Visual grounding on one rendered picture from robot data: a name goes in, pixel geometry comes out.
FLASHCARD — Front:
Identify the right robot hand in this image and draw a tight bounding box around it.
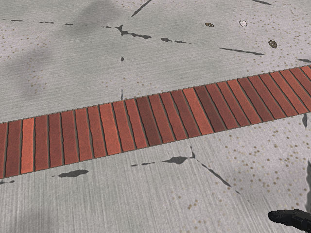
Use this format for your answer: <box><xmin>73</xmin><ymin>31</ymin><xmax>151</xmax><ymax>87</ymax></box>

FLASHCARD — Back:
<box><xmin>268</xmin><ymin>209</ymin><xmax>311</xmax><ymax>233</ymax></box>

